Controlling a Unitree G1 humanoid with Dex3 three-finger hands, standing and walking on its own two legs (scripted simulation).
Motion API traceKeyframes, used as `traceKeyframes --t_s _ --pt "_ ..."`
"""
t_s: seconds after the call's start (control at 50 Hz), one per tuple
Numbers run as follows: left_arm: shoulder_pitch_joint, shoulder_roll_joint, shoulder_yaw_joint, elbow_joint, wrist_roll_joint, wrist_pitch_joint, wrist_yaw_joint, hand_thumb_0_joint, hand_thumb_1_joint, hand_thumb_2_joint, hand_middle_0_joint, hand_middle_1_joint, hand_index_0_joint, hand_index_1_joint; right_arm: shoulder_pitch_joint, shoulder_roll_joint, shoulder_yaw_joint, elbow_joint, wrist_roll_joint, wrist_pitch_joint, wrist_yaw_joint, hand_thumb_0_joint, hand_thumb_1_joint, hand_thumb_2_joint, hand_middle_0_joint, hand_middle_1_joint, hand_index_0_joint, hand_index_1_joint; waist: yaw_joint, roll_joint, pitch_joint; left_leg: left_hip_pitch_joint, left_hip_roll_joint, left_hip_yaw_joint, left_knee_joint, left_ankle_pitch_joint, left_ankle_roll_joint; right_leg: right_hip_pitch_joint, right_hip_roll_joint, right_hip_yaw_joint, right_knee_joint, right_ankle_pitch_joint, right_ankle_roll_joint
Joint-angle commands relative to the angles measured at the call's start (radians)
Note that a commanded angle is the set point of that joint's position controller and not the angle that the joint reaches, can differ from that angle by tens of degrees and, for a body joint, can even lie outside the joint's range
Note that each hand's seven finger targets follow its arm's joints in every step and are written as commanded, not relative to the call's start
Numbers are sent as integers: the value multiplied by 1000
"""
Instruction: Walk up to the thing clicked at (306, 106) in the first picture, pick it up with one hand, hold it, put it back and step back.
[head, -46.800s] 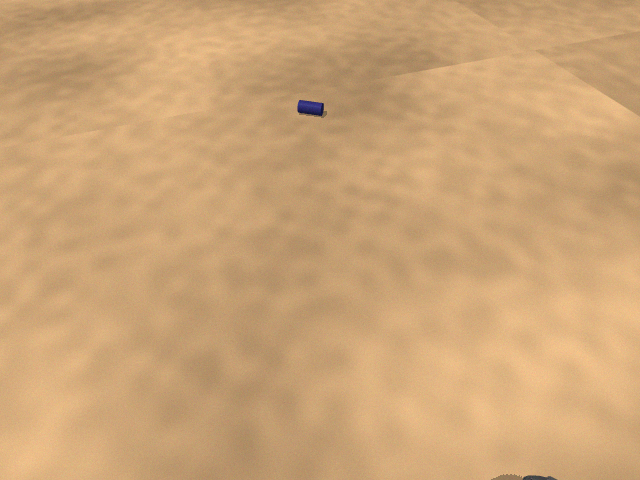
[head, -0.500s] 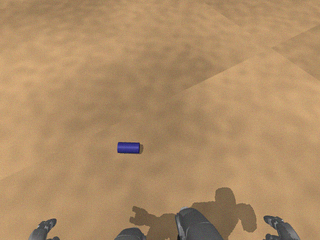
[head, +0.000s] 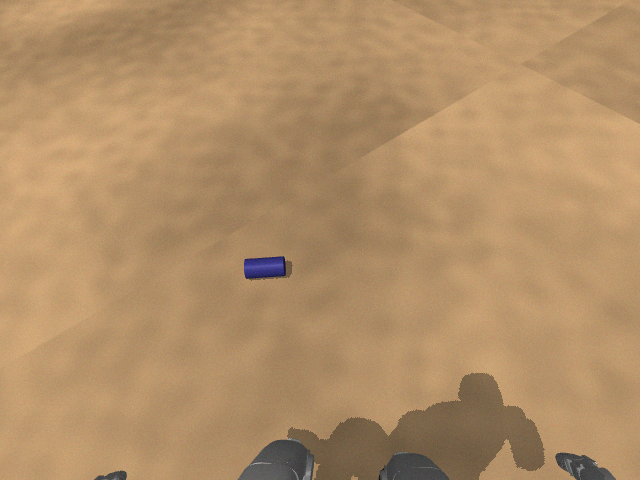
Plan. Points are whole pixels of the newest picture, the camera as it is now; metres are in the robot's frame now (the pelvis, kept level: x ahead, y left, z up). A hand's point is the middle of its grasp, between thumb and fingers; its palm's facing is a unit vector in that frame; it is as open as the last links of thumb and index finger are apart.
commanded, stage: step back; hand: left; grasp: from above
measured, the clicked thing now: (265, 267) +0.82 +0.24 -0.73
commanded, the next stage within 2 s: stand in 1.64 s
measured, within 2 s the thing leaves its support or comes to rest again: neither
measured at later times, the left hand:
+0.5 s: hand out of the picture -0.10 +0.25 -0.15, palm faces -0.05 -0.91 -0.40, open 7.3 cm
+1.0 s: hand out of the picture -0.22 +0.24 -0.14, palm faces +0.05 -0.93 -0.37, open 7.3 cm
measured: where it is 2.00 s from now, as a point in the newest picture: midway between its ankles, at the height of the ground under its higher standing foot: outside the picture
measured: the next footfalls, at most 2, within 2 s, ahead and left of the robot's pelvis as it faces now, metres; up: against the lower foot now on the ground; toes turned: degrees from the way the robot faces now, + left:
left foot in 0.08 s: -0.01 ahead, +0.13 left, +0.00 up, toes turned -1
right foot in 0.44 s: -0.18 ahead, -0.14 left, +0.00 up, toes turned +2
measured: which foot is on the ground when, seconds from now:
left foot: up 0.00-0.06, down 0.08-0.46, up 0.48-0.70, down 0.72-1.00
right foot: down 0.00-0.10, up 0.12-0.42, down 0.44-1.00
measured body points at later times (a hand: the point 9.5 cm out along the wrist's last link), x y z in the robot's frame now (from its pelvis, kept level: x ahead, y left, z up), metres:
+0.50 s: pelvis -0.19 -0.02 -0.01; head -0.14 -0.03 +0.43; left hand -0.10 +0.30 -0.12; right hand -0.06 -0.34 -0.12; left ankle -0.07 +0.12 -0.71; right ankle -0.20 -0.14 -0.73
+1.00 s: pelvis -0.27 -0.04 +0.00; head -0.27 -0.04 +0.45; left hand -0.22 +0.28 -0.12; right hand -0.19 -0.33 -0.13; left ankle -0.26 +0.10 -0.72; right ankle -0.22 -0.15 -0.73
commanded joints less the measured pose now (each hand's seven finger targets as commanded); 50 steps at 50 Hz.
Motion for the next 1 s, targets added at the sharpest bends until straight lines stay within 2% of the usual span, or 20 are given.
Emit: traceKeyframes --t_s 0.0,0.04,0.06,0.08,0.1,0.12,0.18,0.3,0.4,0.42,0.44,0.46,0.52,0.62,0.68,0.7,0.74,0.9,0.94,0.98 --pt "-49 269 79 -114 2 -25 28 0 900 900 -200 -300 -200 -300 -1 -144 -37 -91 -14 -38 -12 0 -900 -900 200 300 200 300 16 -247 -179 17 88 58 -369 -23 14 238 -212 185 -70 400 -188" --pt "-57 266 66 -116 -21 -7 17 0 900 900 -200 -300 -200 -300 76 -140 -44 -42 -21 -47 -11 0 -900 -900 200 300 200 300 -16 -177 -215 168 51 148 -672 239 16 211 -150 119 59 405 -147" --pt "-35 231 51 -125 -24 -1 14 0 900 900 -200 -300 -200 -300 64 -175 -57 -46 -35 -52 -13 0 -900 -900 200 300 200 300 -5 -115 -222 250 125 23 -682 336 38 86 -109 110 99 280 -102" --pt "-5 194 42 -129 -28 2 10 0 900 900 -200 -300 -200 -300 47 -266 -80 -58 -50 -52 -12 0 -900 -900 200 300 200 300 7 76 -222 347 338 -255 -698 455 120 -130 19 46 239 2 -52" --pt "-97 229 59 -138 -30 1 25 0 900 900 -200 -300 -200 -300 9 -369 -91 -81 -36 -48 0 0 -900 -900 200 300 200 300 -57 246 -206 164 501 -431 -733 557 294 -111 114 44 435 -396 -21" --pt "-145 246 68 -127 -19 4 30 0 900 900 -200 -300 -200 -300 -11 -337 -91 -76 -41 -56 -3 0 -900 -900 200 300 200 300 -62 167 -148 56 512 -433 -747 527 325 -87 114 162 584 -390 -27" --pt "-34 235 69 -76 -38 8 17 0 900 900 -200 -300 -200 -300 -99 -236 -50 -88 -39 -62 -19 0 -900 -900 200 300 200 300 27 108 -130 131 366 -153 -637 619 238 -141 120 148 680 -253 -30" --pt "-48 213 62 -88 -17 -2 -6 0 900 900 -200 -300 -200 -300 -13 -242 -62 -100 -40 -54 -22 0 -900 -900 200 300 200 300 -37 138 -190 338 373 -154 -587 589 262 -121 72 69 305 -278 14" --pt "111 207 62 10 -6 -18 -6 0 900 900 -200 -300 -200 -300 -78 -244 -52 -117 -24 -23 -13 0 -900 -900 200 300 200 300 26 157 -259 169 301 -63 -492 435 152 183 58 -43 -219 -8 -42" --pt "98 271 82 0 8 -22 -8 0 900 900 -200 -300 -200 -300 -67 -192 -38 -125 -18 -24 -9 0 -900 -900 200 300 200 300 14 19 -216 -9 210 -33 -403 254 90 222 -46 155 -235 -81 -77" --pt "42 391 109 -25 4 -14 -10 0 900 900 -200 -300 -200 -300 -128 -154 -36 -149 -7 -28 -24 0 -900 -900 200 300 200 300 61 -321 -159 -101 6 62 -156 -71 28 30 -286 449 -331 -101 -231" --pt "-41 427 111 -69 10 -21 -5 0 900 900 -200 -300 -200 -300 -113 -193 -54 -136 -12 -22 -32 0 -900 -900 200 300 200 300 45 -320 -86 -38 47 -37 54 -131 2 -172 -410 572 -376 -99 -323" --pt "-157 281 75 -88 7 -37 6 0 900 900 -200 -300 -200 -300 -14 -178 -41 -76 1 -34 -24 0 -900 -900 200 300 200 300 -42 -122 -122 -35 0 -41 137 12 15 -46 -209 195 -188 159 -217" --pt "-32 287 81 -60 19 -52 3 0 900 900 -200 -300 -200 -300 -44 -153 -30 -74 -26 -58 -3 0 -900 -900 200 300 200 300 47 -204 -147 -21 80 68 -282 -26 7 165 -192 214 -192 -128 -197" --pt "-67 278 64 -50 2 -37 -11 0 900 900 -200 -300 -200 -300 43 -132 -42 -1 -28 -77 0 0 -900 -900 200 300 200 300 -5 -179 -141 277 62 141 -668 118 32 1 -180 183 -155 -234 -160" --pt "-28 230 43 -45 -1 -34 -13 0 900 900 -200 -300 -200 -300 64 -151 -51 16 -40 -86 -3 0 -900 -900 200 300 200 300 -14 -100 -162 388 91 51 -732 127 49 -72 -144 139 -65 -199 -122" --pt "-52 219 38 -24 -23 -36 -12 0 900 900 -200 -300 -200 -300 -14 -307 -69 -10 -48 -98 -1 0 -900 -900 200 300 200 300 -28 159 -121 204 455 -463 -865 -367 232 -204 -9 -9 189 -320 -24" --pt "17 202 51 90 -11 -75 -25 0 900 900 -200 -300 -200 -300 -76 -162 -22 8 -30 -85 14 0 -900 -900 200 300 200 300 29 82 -104 0 228 -48 -658 -101 83 263 40 -31 -192 -53 -45" --pt "-1 295 62 91 0 -84 -18 0 900 900 -200 -300 -200 -300 -72 -124 -18 14 -23 -73 11 0 -900 -900 200 300 200 300 24 -122 -66 -31 100 14 -426 -117 31 98 -178 355 -387 -530 -127" --pt "-98 304 63 57 -3 -95 -15 0 900 900 -200 -300 -200 -300 5 -153 -29 53 -20 -70 11 0 -900 -900 200 300 200 300 -11 -115 -15 40 97 -1 -248 -13 12 -30 -280 446 -442 -611 -196"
